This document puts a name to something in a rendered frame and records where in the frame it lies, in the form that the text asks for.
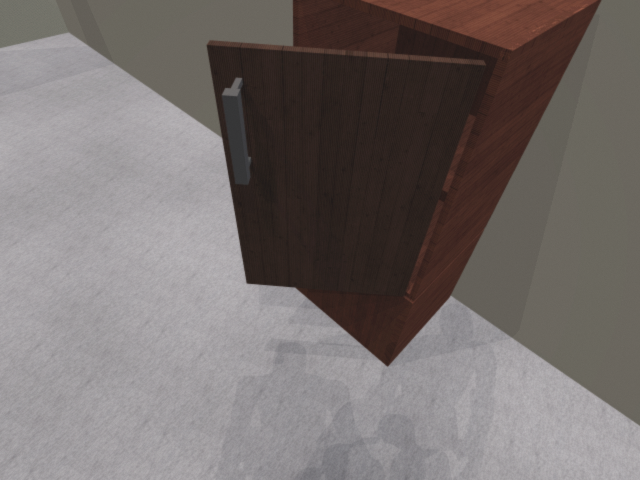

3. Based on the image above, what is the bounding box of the cupboard door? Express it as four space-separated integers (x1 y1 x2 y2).
207 40 486 296

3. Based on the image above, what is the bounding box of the handle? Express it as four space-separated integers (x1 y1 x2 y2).
222 78 251 185

